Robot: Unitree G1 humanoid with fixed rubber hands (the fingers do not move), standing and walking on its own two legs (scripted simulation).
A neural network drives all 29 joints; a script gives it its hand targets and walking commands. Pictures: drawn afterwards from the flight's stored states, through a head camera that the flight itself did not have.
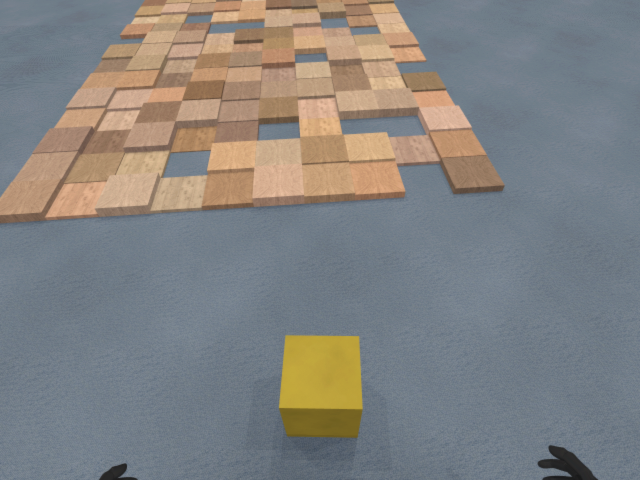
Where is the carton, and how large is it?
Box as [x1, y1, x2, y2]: [279, 335, 362, 437]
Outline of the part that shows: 285,335 279,409 287,435 357,437 362,409 358,336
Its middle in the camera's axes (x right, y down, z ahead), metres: +0.00 +0.44 +1.13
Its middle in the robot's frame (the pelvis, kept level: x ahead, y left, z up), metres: +0.48 +0.02 -0.66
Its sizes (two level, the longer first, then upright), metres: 0.210 0.200 0.250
